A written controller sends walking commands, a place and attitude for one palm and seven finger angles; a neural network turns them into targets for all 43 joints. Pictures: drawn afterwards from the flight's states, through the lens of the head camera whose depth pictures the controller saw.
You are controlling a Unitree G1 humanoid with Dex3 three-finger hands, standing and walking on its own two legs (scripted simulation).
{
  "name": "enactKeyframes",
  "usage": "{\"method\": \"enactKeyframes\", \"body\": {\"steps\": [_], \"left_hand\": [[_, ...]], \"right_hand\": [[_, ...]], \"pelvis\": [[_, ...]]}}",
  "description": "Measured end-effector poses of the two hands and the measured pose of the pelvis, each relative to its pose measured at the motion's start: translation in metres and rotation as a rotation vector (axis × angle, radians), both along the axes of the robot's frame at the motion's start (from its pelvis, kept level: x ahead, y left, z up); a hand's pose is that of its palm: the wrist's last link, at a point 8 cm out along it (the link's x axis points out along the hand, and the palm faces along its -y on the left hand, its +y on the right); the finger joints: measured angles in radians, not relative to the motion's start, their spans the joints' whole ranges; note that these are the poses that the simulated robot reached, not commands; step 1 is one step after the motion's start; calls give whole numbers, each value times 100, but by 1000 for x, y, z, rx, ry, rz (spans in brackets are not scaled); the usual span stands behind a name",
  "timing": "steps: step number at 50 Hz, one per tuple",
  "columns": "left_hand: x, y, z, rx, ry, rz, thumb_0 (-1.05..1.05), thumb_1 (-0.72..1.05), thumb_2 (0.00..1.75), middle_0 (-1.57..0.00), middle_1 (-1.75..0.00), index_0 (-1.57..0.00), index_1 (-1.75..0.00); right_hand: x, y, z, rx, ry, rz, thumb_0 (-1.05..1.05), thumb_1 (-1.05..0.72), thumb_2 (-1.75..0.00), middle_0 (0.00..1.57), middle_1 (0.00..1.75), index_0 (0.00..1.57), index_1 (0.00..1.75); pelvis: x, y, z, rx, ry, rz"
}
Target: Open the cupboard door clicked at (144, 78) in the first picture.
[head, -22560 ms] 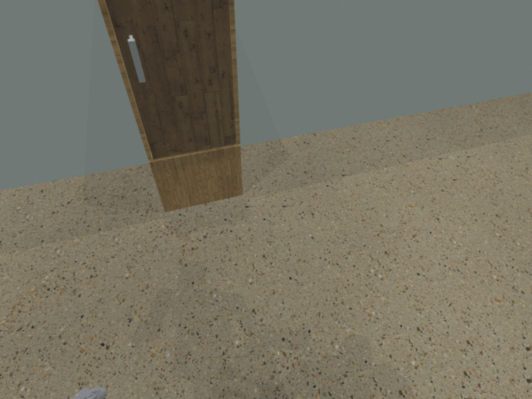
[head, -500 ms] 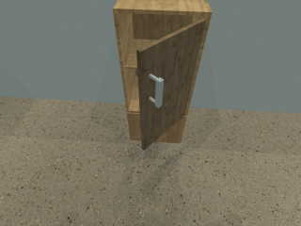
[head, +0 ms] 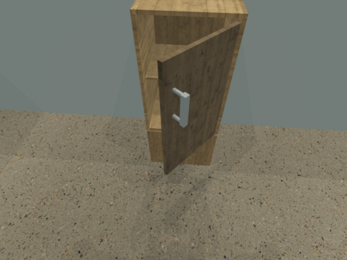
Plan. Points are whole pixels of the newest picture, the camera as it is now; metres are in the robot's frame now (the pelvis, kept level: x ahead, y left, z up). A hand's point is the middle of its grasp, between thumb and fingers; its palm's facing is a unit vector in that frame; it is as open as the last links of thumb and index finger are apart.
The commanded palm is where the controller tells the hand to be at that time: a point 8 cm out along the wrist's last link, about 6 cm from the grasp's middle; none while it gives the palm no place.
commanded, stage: look to check the result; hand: left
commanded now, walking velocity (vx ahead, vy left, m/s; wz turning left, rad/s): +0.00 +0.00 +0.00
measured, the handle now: (179, 107) +0.56 +0.02 +0.01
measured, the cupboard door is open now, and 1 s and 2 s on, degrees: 49 49 49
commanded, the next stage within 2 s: walk to a spot facing it in 0.16 s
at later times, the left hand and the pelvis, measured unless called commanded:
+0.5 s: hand out of the picture +0.00 +0.17 -0.18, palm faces +0.01 -0.98 -0.18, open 7.4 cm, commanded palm none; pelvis +0.00 +0.00 -0.01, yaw -4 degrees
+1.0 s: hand out of the picture +0.11 +0.14 -0.16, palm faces -0.24 -0.93 -0.29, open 7.4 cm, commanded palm none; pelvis +0.00 -0.04 +0.00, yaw -19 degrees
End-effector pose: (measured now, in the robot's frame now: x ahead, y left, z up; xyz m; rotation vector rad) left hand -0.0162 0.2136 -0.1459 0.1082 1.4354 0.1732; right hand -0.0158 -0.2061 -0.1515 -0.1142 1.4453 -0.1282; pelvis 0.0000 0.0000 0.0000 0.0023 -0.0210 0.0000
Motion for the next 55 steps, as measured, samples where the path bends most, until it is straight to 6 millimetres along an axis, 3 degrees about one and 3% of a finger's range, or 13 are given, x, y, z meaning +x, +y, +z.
{"method": "enactKeyframes", "body": {"steps": [18, 26, 34, 41, 44, 49, 55], "left_hand": [[11, -2, -1, -4, -2, -7, 0, 91, 90, -20, -30, -20, -30], [19, 10, -6, 2, 27, -44, 0, 91, 90, -20, -30, -20, -30], [64, 26, -4, 49, -27, -137, 0, 91, 90, -20, -30, -20, -30], [122, 7, 10, 115, -173, -243, 0, 91, 90, -20, -30, -19, -30], [131, -5, 14, 127, -190, -267, 0, 91, 90, -20, -30, -20, -30], [131, -22, 18, 108, -148, -321, 0, 91, 90, -20, -30, -20, -30], [134, -34, 13, 60, -105, -376, 0, 91, 90, -20, -30, -20, -30]], "right_hand": [[6, -4, 1, -8, 7, -8, 0, -91, -90, 19, 30, 20, 30], [4, -13, -1, -49, -16, -81, 0, -91, -90, 20, 30, 20, 30], [-2, -31, -3, -88, -69, -147, 0, -90, -90, 20, 30, 20, 30], [-9, -64, -22, -64, -83, -200, 0, -90, -90, 20, 30, 20, 30], [-2, -81, -19, -71, -98, -228, 0, -90, -90, 20, 30, 20, 30], [23, -103, 2, -104, -190, -269, 0, -91, -90, 20, 30, 20, 30], [51, -112, 20, -145, -293, -311, 0, -91, -90, 19, 30, 20, 30]], "pelvis": [[7, -3, 0, -1, 3, -9], [2, 0, -6, -3, 11, -72], [-4, -3, -11, 17, 22, -154], [-3, -29, -21, 24, 30, -222], [-4, -37, -18, 21, 24, -245], [-2, -44, -6, 38, 34, -310], [7, -41, -3, 30, 43, -380]]}}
